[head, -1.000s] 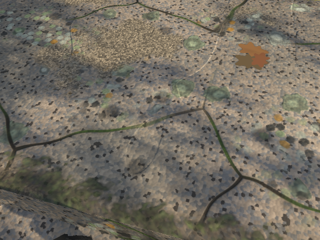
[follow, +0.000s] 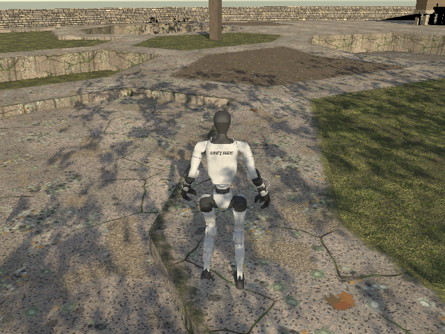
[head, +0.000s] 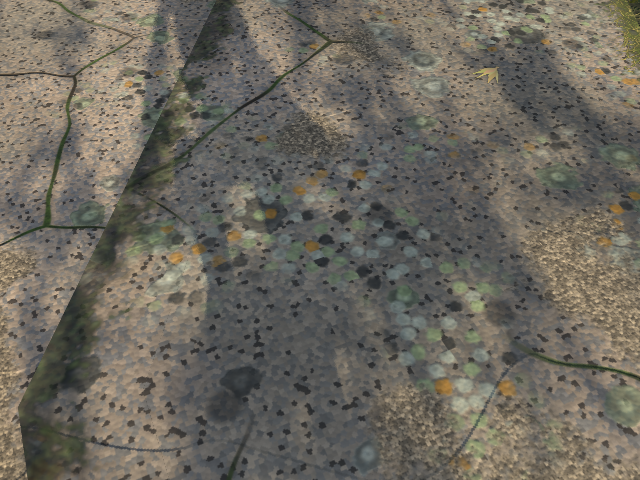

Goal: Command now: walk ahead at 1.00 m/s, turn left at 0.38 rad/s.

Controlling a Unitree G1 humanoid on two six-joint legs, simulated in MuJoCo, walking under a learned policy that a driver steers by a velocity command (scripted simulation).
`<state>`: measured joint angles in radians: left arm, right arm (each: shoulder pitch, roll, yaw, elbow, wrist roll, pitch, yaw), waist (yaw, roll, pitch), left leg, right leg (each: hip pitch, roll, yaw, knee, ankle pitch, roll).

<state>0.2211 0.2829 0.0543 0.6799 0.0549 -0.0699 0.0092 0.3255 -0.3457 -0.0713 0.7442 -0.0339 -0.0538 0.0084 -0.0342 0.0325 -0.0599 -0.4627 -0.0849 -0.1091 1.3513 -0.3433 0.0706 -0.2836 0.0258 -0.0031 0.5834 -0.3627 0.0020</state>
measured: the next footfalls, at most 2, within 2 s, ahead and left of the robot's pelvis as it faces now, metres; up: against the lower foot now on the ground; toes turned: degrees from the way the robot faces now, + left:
left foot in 0.24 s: +0.42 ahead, +0.09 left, +0.00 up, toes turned +5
right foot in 0.68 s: +0.89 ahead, -0.06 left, +0.00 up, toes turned -11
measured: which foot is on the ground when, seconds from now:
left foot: up 0.00-0.22, down 0.24-0.68, up 0.70-1.00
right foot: down 0.00-0.26, up 0.28-0.66, down 0.68-1.00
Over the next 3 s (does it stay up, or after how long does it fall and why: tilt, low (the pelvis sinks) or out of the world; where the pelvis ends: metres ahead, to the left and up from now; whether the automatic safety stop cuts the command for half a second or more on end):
stays up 1.01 -0.89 0.01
